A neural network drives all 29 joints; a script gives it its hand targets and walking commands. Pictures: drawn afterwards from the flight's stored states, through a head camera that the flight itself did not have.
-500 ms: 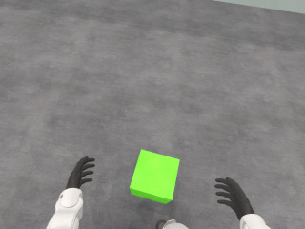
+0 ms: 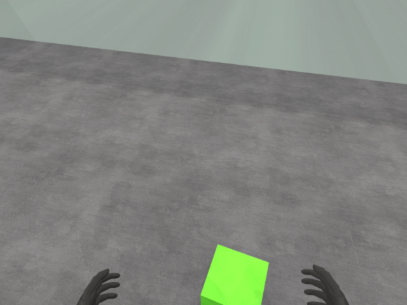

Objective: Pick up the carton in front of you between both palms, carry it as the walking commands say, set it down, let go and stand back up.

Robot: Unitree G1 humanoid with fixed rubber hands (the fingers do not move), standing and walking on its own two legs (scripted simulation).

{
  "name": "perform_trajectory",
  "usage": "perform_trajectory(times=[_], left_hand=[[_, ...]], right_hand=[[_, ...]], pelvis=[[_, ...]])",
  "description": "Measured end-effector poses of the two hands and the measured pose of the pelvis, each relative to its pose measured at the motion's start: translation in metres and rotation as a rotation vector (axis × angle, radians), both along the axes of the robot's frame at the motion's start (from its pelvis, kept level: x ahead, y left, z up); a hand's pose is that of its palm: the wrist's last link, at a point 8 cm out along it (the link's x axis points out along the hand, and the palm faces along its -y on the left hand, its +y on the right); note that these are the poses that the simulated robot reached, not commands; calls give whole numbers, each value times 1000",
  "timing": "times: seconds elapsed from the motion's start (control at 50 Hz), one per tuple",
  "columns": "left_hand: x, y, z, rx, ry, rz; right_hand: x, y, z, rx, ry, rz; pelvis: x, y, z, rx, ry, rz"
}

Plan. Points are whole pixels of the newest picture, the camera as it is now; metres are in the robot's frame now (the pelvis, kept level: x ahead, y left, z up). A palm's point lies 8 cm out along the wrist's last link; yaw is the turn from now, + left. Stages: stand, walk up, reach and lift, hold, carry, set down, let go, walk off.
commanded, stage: let go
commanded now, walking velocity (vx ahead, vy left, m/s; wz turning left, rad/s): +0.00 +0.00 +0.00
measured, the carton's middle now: (233, 287) +0.36 -0.10 -0.65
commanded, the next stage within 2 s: stand in 0.24 s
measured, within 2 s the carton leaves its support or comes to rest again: neither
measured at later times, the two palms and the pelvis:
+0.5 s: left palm out of the picture +0.10 +0.23 -0.10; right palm out of the picture +0.09 -0.31 -0.12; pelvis +0.01 -0.03 -0.02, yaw -4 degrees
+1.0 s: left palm out of the picture +0.15 +0.21 -0.13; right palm out of the picture +0.05 -0.31 -0.14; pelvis +0.03 -0.04 -0.03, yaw -9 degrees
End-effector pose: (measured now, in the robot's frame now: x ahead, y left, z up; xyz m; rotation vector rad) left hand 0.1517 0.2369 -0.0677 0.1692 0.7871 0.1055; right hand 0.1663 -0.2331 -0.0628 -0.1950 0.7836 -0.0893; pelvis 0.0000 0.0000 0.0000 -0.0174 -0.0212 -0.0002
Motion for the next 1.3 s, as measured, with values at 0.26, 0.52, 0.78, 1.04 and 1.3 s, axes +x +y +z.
perform_trajectory(times=[0.26,0.52,0.78,1.04,1.3], left_hand=[[-8,-26,-2,18,1,-25],[-45,-11,-38,138,231,-48],[7,-39,-58,105,206,-115],[-4,-29,-59,142,266,-110],[-23,-26,-60,151,315,-117]], right_hand=[[-24,-25,-5,-28,37,-14],[-81,-79,-55,-107,157,-120],[-98,-80,-69,-99,240,-221],[-126,-75,-78,-82,326,-262],[-166,-70,-83,-65,422,-305]], pelvis=[[-14,-19,-3,10,-49,-11],[14,-33,-16,8,85,-78],[36,-38,-27,20,91,-128],[34,-36,-26,31,76,-161],[24,-33,-22,38,60,-186]])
